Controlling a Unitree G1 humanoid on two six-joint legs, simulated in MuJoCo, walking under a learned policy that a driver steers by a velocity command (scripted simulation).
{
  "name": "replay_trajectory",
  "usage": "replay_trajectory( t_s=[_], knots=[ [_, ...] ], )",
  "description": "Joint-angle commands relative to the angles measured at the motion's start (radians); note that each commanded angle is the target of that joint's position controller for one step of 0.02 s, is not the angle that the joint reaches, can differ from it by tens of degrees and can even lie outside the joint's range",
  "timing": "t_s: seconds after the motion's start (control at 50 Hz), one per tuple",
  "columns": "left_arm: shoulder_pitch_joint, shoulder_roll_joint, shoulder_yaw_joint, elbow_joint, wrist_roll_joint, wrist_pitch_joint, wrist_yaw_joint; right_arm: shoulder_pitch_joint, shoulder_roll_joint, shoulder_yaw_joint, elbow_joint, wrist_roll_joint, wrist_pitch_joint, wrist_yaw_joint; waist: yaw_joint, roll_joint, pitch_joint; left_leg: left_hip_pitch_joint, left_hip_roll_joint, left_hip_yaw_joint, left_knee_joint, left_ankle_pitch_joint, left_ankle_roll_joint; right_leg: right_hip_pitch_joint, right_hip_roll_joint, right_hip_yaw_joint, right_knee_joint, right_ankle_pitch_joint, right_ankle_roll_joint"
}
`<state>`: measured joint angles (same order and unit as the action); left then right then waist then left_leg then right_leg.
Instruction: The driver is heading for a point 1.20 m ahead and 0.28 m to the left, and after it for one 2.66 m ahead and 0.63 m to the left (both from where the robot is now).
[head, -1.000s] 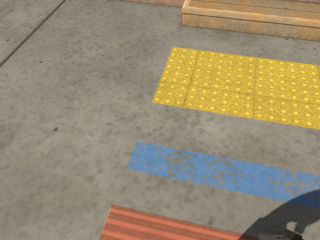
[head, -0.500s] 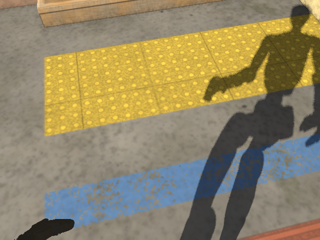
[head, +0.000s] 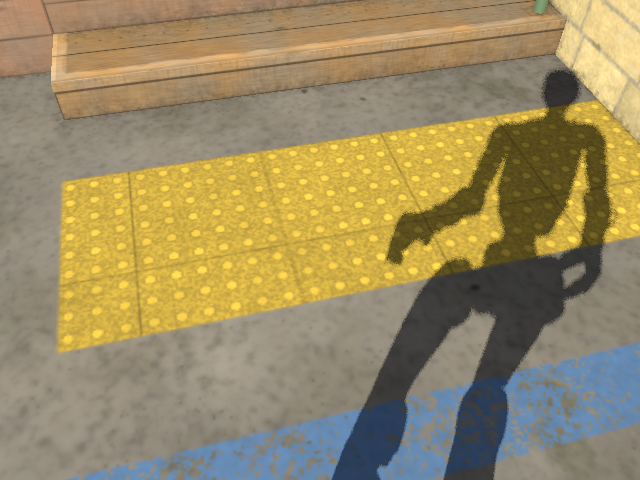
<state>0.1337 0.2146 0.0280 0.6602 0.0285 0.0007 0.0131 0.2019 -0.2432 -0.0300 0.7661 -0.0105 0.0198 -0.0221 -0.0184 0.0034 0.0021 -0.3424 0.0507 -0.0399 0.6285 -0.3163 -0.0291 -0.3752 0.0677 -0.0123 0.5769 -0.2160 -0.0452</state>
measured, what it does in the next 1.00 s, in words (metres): walks ahead, turning left: left foot, then right foot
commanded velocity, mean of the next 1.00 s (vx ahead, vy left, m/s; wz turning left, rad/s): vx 0.16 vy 0.00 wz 0.40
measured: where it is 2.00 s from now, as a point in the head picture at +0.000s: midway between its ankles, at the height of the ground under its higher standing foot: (223, 445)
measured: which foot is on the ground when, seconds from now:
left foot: down 0.00-0.20, up 0.22-0.46, down 0.48-1.00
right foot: down 0.00-0.48, up 0.50-0.98, down 1.00-1.00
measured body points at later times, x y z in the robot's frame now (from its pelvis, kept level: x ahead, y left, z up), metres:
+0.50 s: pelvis +0.00 +0.05 +0.00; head +0.02 +0.08 +0.45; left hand +0.07 +0.36 -0.11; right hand +0.25 -0.16 -0.07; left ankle -0.03 +0.15 -0.73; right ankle +0.05 -0.09 -0.72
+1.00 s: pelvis +0.13 +0.09 +0.01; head +0.14 +0.10 +0.46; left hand +0.22 +0.40 -0.07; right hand +0.30 -0.15 -0.10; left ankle -0.03 +0.15 -0.73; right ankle +0.23 +0.01 -0.73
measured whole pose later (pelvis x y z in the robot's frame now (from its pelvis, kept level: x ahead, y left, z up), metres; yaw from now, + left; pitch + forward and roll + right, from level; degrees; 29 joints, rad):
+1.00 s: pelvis +0.13 +0.09 +0.01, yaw +26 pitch +4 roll +0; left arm 0.08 0.28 0.06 0.71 -0.02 -0.10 -0.04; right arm 0.38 -0.29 -0.07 0.70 0.02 -0.04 0.00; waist -0.07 0.00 -0.04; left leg -0.08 -0.05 -0.13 0.42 -0.39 0.04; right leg -0.39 0.01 -0.01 0.48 -0.15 -0.05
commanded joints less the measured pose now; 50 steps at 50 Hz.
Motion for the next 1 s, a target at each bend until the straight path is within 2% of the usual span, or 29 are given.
replay_trajectory(
  t_s=[0.02, 0.04, 0.1, 0.12, 0.16, 0.18, 0.2, 0.22, 0.24, 0.26, 0.28, 0.32, 0.36, 0.42, 0.46, 0.48, 0.5, 0.52, 0.54, 0.56, 0.58, 0.6, 0.64, 0.68, 0.72, 0.82, 0.92, 0.96, 1.0],
  knots=[
    [0.019, 0.13, 0.05, -0.064, 0.005, -0.01, 0.023, -0.077, -0.198, -0.059, -0.103, 0.008, -0.016, 0.003, 0.053, 0.2, -0.003, -0.061, 0.122, -0.232, -0.237, 0.121, 0.154, 0.065, -0.016, -0.022, 0.028, -0.092, 0.038],
    [-0.019, 0.123, 0.055, -0.078, -0.003, -0.005, 0.027, -0.074, -0.175, -0.053, -0.106, 0.003, -0.018, 0.001, 0.041, 0.219, 0.002, -0.062, 0.139, -0.284, -0.263, 0.109, 0.165, 0.064, -0.012, -0.017, 0.058, -0.067, 0.038],
    [-0.008, 0.098, 0.062, -0.089, -0.01, 0.004, 0.023, -0.075, -0.18, -0.064, -0.133, 0.013, -0.025, -0.006, 0.038, 0.22, -0.033, 0.004, 0.132, -0.319, -0.208, 0.22, 0.173, 0.057, -0.023, 0.009, 0.057, -0.036, 0.018],
    [0.004, 0.097, 0.066, -0.09, -0.01, 0.001, 0.02, -0.074, -0.173, -0.065, -0.146, 0.015, -0.025, -0.007, 0.039, 0.194, -0.059, 0.007, 0.114, -0.312, -0.173, 0.252, 0.167, 0.088, -0.036, 0.015, 0.036, 0.007, 0.008],
    [0.017, 0.109, 0.08, -0.087, -0.009, 0.002, 0.015, -0.053, -0.168, -0.069, -0.161, 0.024, -0.019, -0.008, 0.032, 0.083, -0.095, -0.071, 0.053, -0.249, -0.1, 0.211, 0.125, 0.179, -0.076, 0.028, 0.003, 0.044, -0.018],
    [0.038, 0.121, 0.087, -0.083, -0.008, 0.004, 0.014, -0.061, -0.157, -0.068, -0.174, 0.027, -0.015, -0.007, 0.035, 0.007, -0.093, -0.127, 0.008, -0.191, -0.029, 0.159, 0.093, 0.213, -0.126, 0.072, -0.05, 0.053, -0.041],
    [0.069, 0.145, 0.094, -0.077, -0.009, 0.008, 0.016, -0.059, -0.133, -0.063, -0.186, 0.028, -0.012, -0.006, 0.035, -0.104, -0.095, -0.199, -0.051, -0.105, 0.092, 0.071, 0.051, 0.254, -0.229, 0.187, -0.135, 0.086, -0.101],
    [0.072, 0.172, 0.098, -0.077, -0.011, 0.007, 0.019, -0.046, -0.125, -0.063, -0.195, 0.024, -0.008, -0.001, 0.028, -0.224, -0.094, -0.26, -0.087, -0.016, 0.236, -0.108, 0.018, 0.276, -0.391, 0.345, -0.212, 0.194, -0.197],
    [0.083, 0.164, 0.092, -0.088, -0.004, -0.004, 0.025, -0.061, -0.153, -0.077, -0.2, 0.019, -0.003, 0.002, 0.049, -0.219, -0.102, -0.311, -0.052, -0.015, 0.46, -0.305, -0.008, 0.282, -0.494, 0.425, -0.233, 0.33, -0.277],
    [0.075, 0.162, 0.087, -0.095, -0.002, -0.013, 0.032, -0.061, -0.169, -0.09, -0.196, 0.025, 0.005, 0.004, 0.044, -0.126, -0.097, -0.34, -0.037, -0.039, 0.612, -0.321, -0.02, 0.27, -0.507, 0.409, -0.23, 0.397, -0.296],
    [0.029, 0.167, 0.087, -0.1, -0.007, -0.018, 0.036, -0.045, -0.153, -0.089, -0.186, 0.032, 0.013, 0.004, 0.018, -0.078, -0.084, -0.339, -0.013, -0.054, 0.64, -0.272, -0.028, 0.248, -0.469, 0.327, -0.225, 0.382, -0.262],
    [-0.027, 0.184, 0.091, -0.095, -0.017, -0.016, 0.04, -0.055, -0.116, -0.076, -0.187, 0.034, 0.026, 0.003, 0.007, -0.095, -0.058, -0.298, 0.011, -0.014, 0.524, -0.167, -0.033, 0.207, -0.381, 0.171, -0.229, 0.353, -0.19],
    [-0.038, 0.192, 0.095, -0.085, -0.016, -0.003, 0.041, -0.074, -0.083, -0.06, -0.202, 0.033, 0.028, 0.016, 0.019, -0.128, -0.077, -0.187, 0.002, 0.047, 0.369, -0.134, -0.031, 0.178, -0.325, 0.049, -0.209, 0.354, -0.16],
    [0.002, 0.221, 0.105, -0.063, -0.03, 0.009, 0.041, -0.078, -0.101, -0.061, -0.224, 0.037, 0.025, 0.038, 0.035, -0.171, -0.12, -0.079, -0.018, 0.094, 0.154, -0.093, -0.01, 0.218, -0.36, 0.021, -0.17, 0.352, -0.154],
    [0.004, 0.216, 0.104, -0.051, -0.05, 0.015, 0.038, 0.0, -0.115, -0.074, -0.202, 0.032, 0.028, 0.044, -0.003, -0.154, -0.133, 0.058, -0.064, 0.144, -0.056, 0.06, 0.03, 0.182, -0.353, -0.019, -0.09, 0.249, -0.1],
    [0.054, 0.183, 0.097, -0.029, -0.048, 0.016, 0.034, 0.039, -0.146, -0.089, -0.192, 0.026, 0.027, 0.035, -0.005, -0.086, -0.118, 0.159, -0.076, 0.104, -0.153, 0.147, 0.062, 0.096, -0.318, -0.073, 0.008, 0.124, -0.034],
    [0.066, 0.125, 0.084, -0.042, -0.014, 0.018, 0.026, 0.08, -0.249, -0.118, -0.201, 0.025, 0.021, 0.02, 0.01, 0.174, -0.094, 0.307, 0.125, -0.214, -0.23, 0.338, 0.151, -0.17, -0.21, -0.176, 0.288, -0.238, 0.066],
    [-0.039, 0.123, 0.075, -0.119, 0.0, 0.004, 0.027, 0.106, -0.338, -0.131, -0.226, 0.0, 0.003, 0.021, -0.03, 0.343, -0.112, 0.326, 0.329, -0.584, -0.293, 0.257, 0.373, -0.436, -0.07, -0.056, 0.531, -0.481, 0.109],
    [-0.115, 0.168, 0.087, -0.127, -0.022, -0.012, 0.024, 0.133, -0.285, -0.119, -0.224, -0.011, -0.021, 0.027, -0.089, 0.206, -0.137, 0.33, 0.315, -0.612, -0.366, -0.046, 0.397, -0.488, -0.09, 0.075, 0.624, -0.423, 0.093],
    [-0.124, 0.186, 0.094, -0.119, -0.039, -0.023, 0.015, 0.11, -0.24, -0.101, -0.21, -0.004, -0.036, 0.025, -0.06, 0.163, -0.078, 0.305, 0.271, -0.567, -0.391, -0.272, 0.341, -0.523, -0.112, 0.096, 0.618, -0.312, 0.067],
    [-0.102, 0.195, 0.101, -0.094, -0.034, -0.03, 0.016, 0.065, -0.218, -0.093, -0.214, 0.011, -0.04, 0.018, -0.028, 0.112, -0.039, 0.265, 0.236, -0.517, -0.392, -0.318, 0.29, -0.518, -0.129, 0.093, 0.587, -0.216, 0.06],
    [-0.083, 0.2, 0.104, -0.08, -0.023, -0.034, 0.017, 0.03, -0.197, -0.083, -0.22, 0.02, -0.04, 0.011, -0.008, 0.127, -0.023, 0.231, 0.205, -0.471, -0.401, -0.296, 0.266, -0.492, -0.136, 0.095, 0.541, -0.138, 0.066],
    [-0.064, 0.177, 0.099, -0.062, -0.021, -0.049, 0.007, 0.026, -0.182, -0.075, -0.223, 0.009, -0.044, 0.0, 0.013, 0.134, -0.03, 0.178, 0.147, -0.403, -0.423, -0.223, 0.247, -0.404, -0.116, 0.073, 0.498, -0.018, 0.077],
    [-0.077, 0.156, 0.091, -0.046, -0.023, -0.065, 0.0, 0.063, -0.177, -0.075, -0.21, 0.008, -0.055, -0.006, 0.003, 0.107, -0.037, 0.194, 0.124, -0.358, -0.419, -0.111, 0.243, -0.374, -0.1, 0.069, 0.394, 0.06, 0.085],
    [-0.102, 0.136, 0.081, -0.038, -0.025, -0.075, -0.004, 0.091, -0.182, -0.078, -0.193, 0.015, -0.063, -0.008, -0.01, 0.117, -0.033, 0.207, 0.11, -0.321, -0.414, -0.036, 0.236, -0.336, -0.086, 0.068, 0.255, 0.103, 0.093],
    [-0.175, 0.126, 0.063, -0.036, -0.042, -0.095, -0.028, 0.149, -0.2, -0.084, -0.151, 0.026, -0.069, 0.003, -0.059, 0.147, -0.002, 0.183, 0.124, -0.309, -0.407, -0.002, 0.246, -0.211, -0.078, 0.055, 0.036, 0.122, 0.095],
    [-0.202, 0.149, 0.052, -0.048, -0.056, -0.111, -0.049, 0.185, -0.206, -0.081, -0.121, 0.026, -0.073, 0.017, -0.084, 0.139, 0.035, 0.244, 0.178, -0.328, -0.383, 0.024, 0.255, -0.181, -0.093, 0.026, -0.045, 0.037, 0.027],
    [-0.15, 0.155, 0.052, -0.035, -0.055, -0.115, -0.054, 0.177, -0.206, -0.08, -0.114, 0.029, -0.069, 0.018, -0.048, 0.134, 0.021, 0.257, 0.174, -0.295, -0.336, 0.152, 0.237, -0.091, -0.074, -0.003, -0.101, 0.036, -0.009],
    [0.019, 0.195, 0.074, 0.013, -0.047, -0.115, -0.048, 0.149, -0.186, -0.07, -0.122, 0.022, -0.07, 0.012, 0.039, 0.098, -0.079, 0.2, 0.105, -0.194, -0.149, 0.449, 0.184, 0.178, -0.063, 0.017, -0.123, 0.068, -0.065]
  ],
)
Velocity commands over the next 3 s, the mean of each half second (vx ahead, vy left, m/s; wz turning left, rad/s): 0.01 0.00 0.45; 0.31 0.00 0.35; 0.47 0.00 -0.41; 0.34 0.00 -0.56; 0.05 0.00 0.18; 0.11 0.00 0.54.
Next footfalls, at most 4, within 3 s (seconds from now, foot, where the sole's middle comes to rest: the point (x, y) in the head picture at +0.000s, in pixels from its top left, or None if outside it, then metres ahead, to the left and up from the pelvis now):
0.48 left None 0.01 0.16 -0.76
1.00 right None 0.27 0.03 -0.76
1.46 left None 0.49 0.33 -0.76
1.92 right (284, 379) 0.74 0.09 -0.76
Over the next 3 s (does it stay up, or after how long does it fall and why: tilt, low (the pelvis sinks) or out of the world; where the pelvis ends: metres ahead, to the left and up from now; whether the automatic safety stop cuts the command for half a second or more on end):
stays up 0.69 0.19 0.02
